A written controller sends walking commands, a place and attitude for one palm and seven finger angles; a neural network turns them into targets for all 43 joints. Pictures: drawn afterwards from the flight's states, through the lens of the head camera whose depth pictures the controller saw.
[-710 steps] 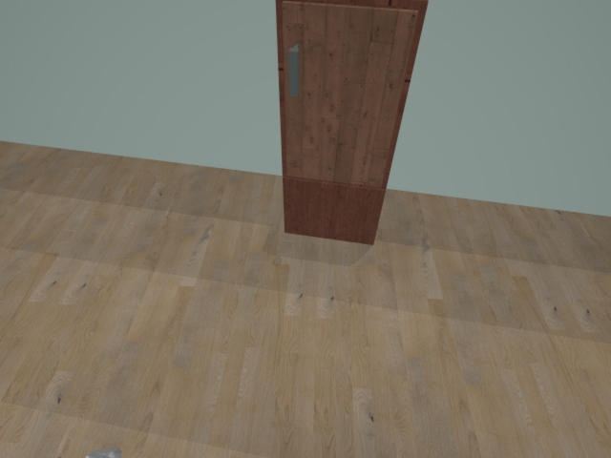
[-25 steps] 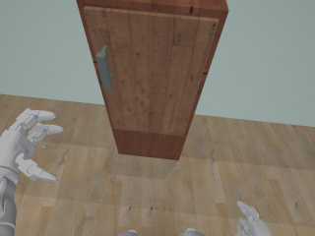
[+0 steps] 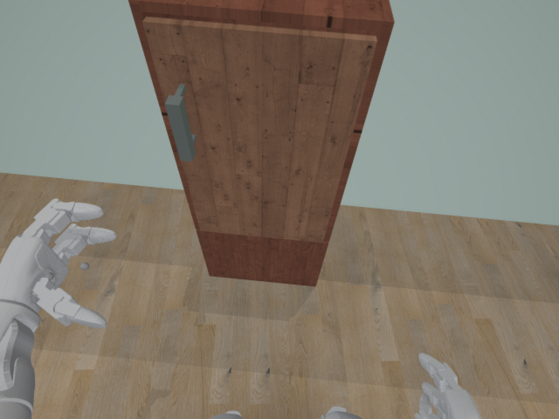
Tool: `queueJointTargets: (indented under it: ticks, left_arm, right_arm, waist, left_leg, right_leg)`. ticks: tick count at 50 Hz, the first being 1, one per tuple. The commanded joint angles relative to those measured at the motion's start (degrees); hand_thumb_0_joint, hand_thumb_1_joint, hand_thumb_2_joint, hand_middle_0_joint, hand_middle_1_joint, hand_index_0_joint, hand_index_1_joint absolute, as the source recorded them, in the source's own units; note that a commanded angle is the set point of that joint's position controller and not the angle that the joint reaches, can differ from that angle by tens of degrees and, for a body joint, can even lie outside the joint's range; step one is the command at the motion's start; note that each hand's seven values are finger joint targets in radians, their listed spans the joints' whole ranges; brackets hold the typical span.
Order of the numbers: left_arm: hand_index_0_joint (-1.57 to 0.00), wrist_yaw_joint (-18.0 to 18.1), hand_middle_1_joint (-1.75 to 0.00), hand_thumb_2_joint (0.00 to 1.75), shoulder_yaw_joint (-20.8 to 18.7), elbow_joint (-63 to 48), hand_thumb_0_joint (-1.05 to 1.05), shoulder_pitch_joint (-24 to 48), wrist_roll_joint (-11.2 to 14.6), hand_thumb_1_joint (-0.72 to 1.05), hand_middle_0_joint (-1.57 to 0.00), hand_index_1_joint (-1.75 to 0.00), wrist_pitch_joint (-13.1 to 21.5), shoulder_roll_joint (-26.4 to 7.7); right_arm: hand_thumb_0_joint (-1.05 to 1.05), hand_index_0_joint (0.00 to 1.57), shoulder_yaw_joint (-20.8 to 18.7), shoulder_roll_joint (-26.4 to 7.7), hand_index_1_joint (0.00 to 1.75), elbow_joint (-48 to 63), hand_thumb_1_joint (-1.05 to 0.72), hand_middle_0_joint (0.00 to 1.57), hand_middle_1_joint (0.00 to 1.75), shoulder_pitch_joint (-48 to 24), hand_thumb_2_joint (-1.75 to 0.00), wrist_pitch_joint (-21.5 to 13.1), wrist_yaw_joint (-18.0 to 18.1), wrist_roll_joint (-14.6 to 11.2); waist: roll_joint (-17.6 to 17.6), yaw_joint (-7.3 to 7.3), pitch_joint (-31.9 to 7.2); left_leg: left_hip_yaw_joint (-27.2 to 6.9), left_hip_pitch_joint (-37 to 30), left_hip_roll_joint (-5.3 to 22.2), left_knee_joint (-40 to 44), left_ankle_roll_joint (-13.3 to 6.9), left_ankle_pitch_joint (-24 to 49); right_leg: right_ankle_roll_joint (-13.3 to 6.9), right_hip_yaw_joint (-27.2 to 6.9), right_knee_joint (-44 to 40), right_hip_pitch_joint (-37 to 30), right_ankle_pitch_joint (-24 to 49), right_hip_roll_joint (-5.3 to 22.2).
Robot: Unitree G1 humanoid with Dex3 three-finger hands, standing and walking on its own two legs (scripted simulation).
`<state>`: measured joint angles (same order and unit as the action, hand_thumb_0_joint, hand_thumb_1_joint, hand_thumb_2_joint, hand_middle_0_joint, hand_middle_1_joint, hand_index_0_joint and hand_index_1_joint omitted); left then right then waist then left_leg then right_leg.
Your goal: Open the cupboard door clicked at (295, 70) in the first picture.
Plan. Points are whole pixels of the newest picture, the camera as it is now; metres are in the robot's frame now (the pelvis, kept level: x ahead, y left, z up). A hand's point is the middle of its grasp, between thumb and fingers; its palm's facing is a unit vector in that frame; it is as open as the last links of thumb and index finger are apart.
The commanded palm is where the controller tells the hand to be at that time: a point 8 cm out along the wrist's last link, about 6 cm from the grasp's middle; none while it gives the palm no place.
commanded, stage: move the hooked fingers beside the handle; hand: left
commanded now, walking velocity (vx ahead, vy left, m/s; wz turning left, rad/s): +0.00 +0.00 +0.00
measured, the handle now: (184, 123) +0.60 +0.22 +0.05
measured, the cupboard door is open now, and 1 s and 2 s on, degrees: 0 0 0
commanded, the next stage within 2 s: none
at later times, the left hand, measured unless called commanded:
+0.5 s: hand (112, 216) +0.37 +0.27 +0.07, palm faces -0.03 -1.00 -0.02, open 14.0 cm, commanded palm +0.35 +0.32 +0.07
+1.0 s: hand (121, 177) +0.45 +0.28 +0.06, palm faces -0.04 -1.00 +0.00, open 14.0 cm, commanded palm +0.43 +0.33 +0.06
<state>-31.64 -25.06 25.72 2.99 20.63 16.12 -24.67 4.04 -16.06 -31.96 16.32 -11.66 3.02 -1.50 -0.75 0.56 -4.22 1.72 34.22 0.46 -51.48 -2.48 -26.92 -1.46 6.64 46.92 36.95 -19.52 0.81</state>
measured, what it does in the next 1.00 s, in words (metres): stands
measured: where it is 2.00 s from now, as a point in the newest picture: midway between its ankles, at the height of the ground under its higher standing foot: outside the picture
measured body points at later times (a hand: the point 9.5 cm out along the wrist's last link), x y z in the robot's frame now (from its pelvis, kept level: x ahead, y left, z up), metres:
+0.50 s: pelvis +0.00 -0.01 -0.01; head +0.07 +0.01 +0.44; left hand +0.36 +0.32 +0.07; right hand +0.11 -0.27 -0.10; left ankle -0.01 +0.09 -0.70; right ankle +0.04 -0.11 -0.70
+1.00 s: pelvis +0.00 +0.00 -0.02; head +0.11 +0.03 +0.42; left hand +0.44 +0.33 +0.07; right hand +0.04 -0.27 -0.11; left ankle -0.01 +0.09 -0.70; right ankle +0.04 -0.11 -0.70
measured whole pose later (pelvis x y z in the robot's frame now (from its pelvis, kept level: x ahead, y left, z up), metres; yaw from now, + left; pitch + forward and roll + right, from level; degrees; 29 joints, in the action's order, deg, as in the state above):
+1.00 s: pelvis +0.00 +0.00 -0.02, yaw -2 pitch +18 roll -3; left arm -34.2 -31.1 64.0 40.3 11.4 20.5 -39.3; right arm 3.9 -17.4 -33.3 21.0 -0.9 2.1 -0.6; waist 0.9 7.0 -5.0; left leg 2.7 46.8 1.9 -56.5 -2.6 -28.1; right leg -1.6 5.6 50.5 49.7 -19.2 -0.5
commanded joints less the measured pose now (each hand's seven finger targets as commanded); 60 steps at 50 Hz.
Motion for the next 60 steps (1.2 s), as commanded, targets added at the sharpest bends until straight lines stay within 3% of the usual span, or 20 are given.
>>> queueJointTargets:
  ticks: [1,3,5,7,11,17,20,22,25,29,31,35,39,43,48,49,51,53,56,60]
  left_arm:
    - [-0.3,-0.11,-1.2,0.3,-4.91,-11.95,0.0,11.96,1.57,-0.5,-0.3,-1.2,3.35,-15.27]
    - [-0.3,-0.09,-1.2,0.3,-3.95,-11.59,0.0,13.3,1.5,-0.5,-0.3,-1.2,3.42,-14.37]
    - [-0.3,0.25,-1.2,0.3,-4.37,-9.18,0.0,20.04,1.05,-0.5,-0.3,-1.2,3.4,-16.23]
    - [-0.3,0.2,-1.2,0.3,-3.11,-7.34,0.0,24.08,0.26,-0.5,-0.3,-1.2,3.69,-15.6]
    - [-0.3,-0.25,-1.2,0.3,-3.81,-2.52,0.0,29.38,-1.11,-0.5,-0.3,-1.2,3.78,-18.76]
    - [-0.3,-0.54,-1.2,0.3,-4.9,1.72,0.0,30.57,-1.96,-0.5,-0.3,-1.2,3.95,-20.13]
    - [-0.3,-0.29,-1.2,0.3,-6.39,6.74,0.0,30.99,-1.99,-0.5,-0.3,-1.2,3.59,-21.77]
    - [-0.3,-0.18,-1.2,0.3,-7.54,8.9,0.0,33.09,-2.55,-0.5,-0.3,-1.2,3.81,-23.45]
    - [-0.3,-0.25,-1.2,0.3,-7.27,8.92,0.0,37.32,-3.32,-0.5,-0.3,-1.2,5.07,-24.66]
    - [-0.3,-0.89,-1.2,0.3,-8.56,11.72,0.0,40.09,-3.64,-0.5,-0.3,-1.2,6.63,-26.6]
    - [-0.3,-1.57,-1.2,0.3,-8.67,12.73,0.0,42.53,-3.96,-0.5,-0.3,-1.2,7.08,-27.68]
    - [-0.3,-2.14,-1.2,0.3,-6.51,17.36,0.0,46.57,-4.65,-0.5,-0.3,-1.2,6.77,-26.57]
    - [-0.3,-2.02,-1.2,0.3,-9.12,21.91,0.0,50.72,-6.26,-0.5,-0.3,-1.2,7.24,-31.61]
    - [-0.3,-2.17,-1.2,0.3,-9.0,23.55,0.0,53.34,-7.09,-0.5,-0.3,-1.2,8.02,-32.53]
    - [-0.3,-2.32,-1.2,0.3,-8.87,28.6,0.0,57.3,-8.3,-0.5,-0.3,-1.2,7.35,-34.31]
    - [-0.3,-2.28,-1.2,0.3,-7.51,29.34,0.0,59.4,-8.64,-0.5,-0.3,-1.2,7.2,-33.53]
    - [-0.3,-1.97,-1.2,0.3,-8.74,27.99,0.0,62.05,-9.55,-0.5,-0.3,-1.2,7.84,-36.24]
    - [-0.3,-1.5,-1.2,0.3,-7.03,27.91,0.0,63.92,-9.89,-0.5,-0.3,-1.2,8.07,-34.34]
    - [-0.3,-0.87,-1.2,0.3,-7.97,30.1,0.0,66.81,-10.2,-0.5,-0.3,-1.2,7.86,-36.17]
    - [-0.3,-0.08,-1.2,0.3,-5.99,30.96,0.0,69.43,-11.62,-0.5,-0.3,-1.2,7.28,-35.24]
  right_arm:
    - [0.0,0.2,-4.15,-8.85,0.3,7.8,-0.9,0.2,0.3,-0.86,-0.9,-3.31,1.03,-0.28]
    - [0.0,0.2,-4.11,-8.86,0.3,7.59,-0.9,0.2,0.3,-0.95,-0.9,-3.32,1.12,-0.37]
    - [0.0,0.2,-3.87,-9.23,0.3,6.66,-0.9,0.2,0.3,-0.72,-0.9,-2.95,1.58,-0.29]
    - [0.0,0.2,-3.85,-8.97,0.3,6.19,-0.9,0.2,0.3,-0.55,-0.9,-2.94,1.91,-0.41]
    - [0.0,0.2,-3.87,-9.48,0.3,5.19,-0.9,0.2,0.3,0.89,-0.9,-2.4,2.18,-0.34]
    - [0.0,0.2,-4.12,-9.45,0.3,5.79,-0.9,0.2,0.3,2.64,-0.9,-1.22,1.31,-0.05]
    - [0.0,0.2,-4.09,-10.03,0.3,5.65,-0.9,0.2,0.3,3.41,-0.9,-0.02,0.92,0.01]
    - [0.0,0.2,-4.27,-10.25,0.3,5.68,-0.9,0.2,0.3,3.85,-0.9,0.79,0.83,-0.12]
    - [0.0,0.2,-4.4,-10.27,0.3,5.68,-0.9,0.2,0.3,4.66,-0.9,1.62,0.65,0.0]
    - [0.0,0.2,-4.75,-10.66,0.3,4.76,-0.9,0.2,0.3,6.53,-0.9,2.68,0.65,0.09]
    - [0.0,0.2,-4.81,-10.68,0.3,4.2,-0.9,0.2,0.3,7.2,-0.9,3.28,0.7,0.11]
    - [0.0,0.2,-4.76,-10.99,0.3,3.86,-0.9,0.2,0.3,8.06,-0.9,4.54,0.67,0.07]
    - [0.0,0.2,-4.78,-11.51,0.3,3.06,-0.9,0.2,0.3,9.47,-0.9,6.1,0.66,0.35]
    - [0.0,0.2,-4.75,-11.54,0.3,2.93,-0.9,0.2,0.3,10.54,-0.9,7.65,0.25,0.69]
    - [0.0,0.2,-4.59,-12.15,0.3,2.69,-0.9,0.2,0.3,11.8,-0.9,9.75,0.06,0.8]
    - [0.0,0.2,-4.44,-12.11,0.3,2.61,-0.9,0.2,0.3,11.81,-0.9,10.02,0.04,0.81]
    - [0.0,0.2,-4.51,-12.35,0.3,2.55,-0.9,0.2,0.3,12.61,-0.9,10.7,0.12,1.02]
    - [0.0,0.2,-4.54,-12.27,0.3,2.07,-0.9,0.2,0.3,13.13,-0.9,11.14,-0.04,1.27]
    - [0.0,0.2,-4.36,-12.72,0.3,1.44,-0.9,0.2,0.3,14.25,-0.9,12.09,0.0,1.51]
    - [0.0,0.2,-4.17,-12.68,0.3,1.14,-0.9,0.2,0.3,15.28,-0.9,13.17,-0.14,1.77]
  waist:
    - [-4.02,-0.08,-14.24]
    - [-3.56,0.48,-13.66]
    - [-4.01,1.41,-11.0]
    - [-5.92,1.77,-12.13]
    - [-3.92,2.22,-14.95]
    - [-5.93,0.71,-20.84]
    - [-1.99,1.08,-17.96]
    - [-1.8,1.44,-17.53]
    - [-5.01,2.0,-18.44]
    - [-4.18,2.57,-21.67]
    - [-6.4,2.83,-22.55]
    - [-5.25,4.12,-20.39]
    - [-5.81,4.15,-21.94]
    - [-8.08,4.55,-24.24]
    - [-5.81,5.91,-22.7]
    - [-6.77,6.7,-21.97]
    - [-9.1,6.29,-24.59]
    - [-10.79,7.16,-25.25]
    - [-9.79,7.97,-26.13]
    - [-11.47,8.77,-26.17]
  left_leg:
    - [-4.05,-2.15,-0.36,8.96,1.95,17.87]
    - [-3.93,-1.77,-0.34,8.82,1.85,17.18]
    - [-3.93,-0.21,-0.35,8.34,1.86,14.33]
    - [-4.27,-1.15,-0.41,8.64,1.97,13.43]
    - [-4.09,-0.13,-0.25,7.59,1.79,14.44]
    - [-3.61,-1.13,-0.19,6.73,2.17,21.6]
    - [-3.14,2.9,-0.1,6.39,1.79,19.9]
    - [-2.67,4.52,-0.11,6.45,1.61,18.03]
    - [-2.53,4.17,-0.06,5.99,1.45,18.06]
    - [-2.45,3.87,0.11,5.38,1.17,19.01]
    - [-2.37,3.22,0.1,4.94,1.17,20.67]
    - [-2.87,3.61,0.43,4.98,1.01,20.04]
    - [-2.86,5.02,0.43,4.26,0.99,18.6]
    - [-3.09,3.05,0.74,3.34,1.23,22.88]
    - [-3.62,4.58,1.14,2.84,1.09,21.75]
    - [-3.41,5.22,1.06,2.69,0.95,19.97]
    - [-4.12,2.91,1.23,2.57,1.42,22.73]
    - [-4.74,0.07,1.58,2.21,1.98,24.31]
    - [-5.5,-0.17,1.86,1.52,2.33,26.32]
    - [-6.47,-1.64,2.09,1.08,2.92,29.4]
  right_leg:
    - [-0.73,-4.51,-4.41,-12.35,9.6,-1.88]
    - [-0.51,-4.47,-4.49,-11.58,9.27,-1.8]
    - [-0.72,-4.7,-4.47,-9.54,6.43,-2.04]
    - [-0.72,-4.82,-4.44,-8.46,5.25,-1.73]
    - [-0.58,-5.33,-3.76,-9.2,6.7,-1.68]
    - [-0.72,-5.35,-1.8,-11.72,13.41,-1.66]
    - [-0.6,-5.76,-2.02,-11.92,13.29,-1.91]
    - [-0.31,-6.37,-2.31,-11.85,12.3,-1.7]
    - [-0.58,-6.65,-1.89,-10.93,12.08,-1.95]
    - [-0.25,-7.03,-1.75,-11.46,13.35,-2.02]
    - [-0.33,-7.21,-1.35,-11.15,14.88,-2.13]
    - [-0.44,-6.32,-1.17,-7.73,13.37,-2.47]
    - [-0.32,-6.75,-0.89,-7.54,12.16,-2.34]
    - [-0.33,-6.33,0.07,-6.29,14.74,-2.7]
    - [-0.15,-5.8,0.35,-3.53,13.37,-3.04]
    - [-0.05,-6.1,0.07,-2.58,12.13,-2.98]
    - [-0.34,-5.57,0.94,-2.03,12.65,-3.11]
    - [-0.23,-4.94,0.93,1.19,11.61,-3.19]
    - [-0.17,-4.57,1.39,2.24,11.99,-3.45]
    - [-0.28,-3.97,1.73,4.65,12.12,-3.48]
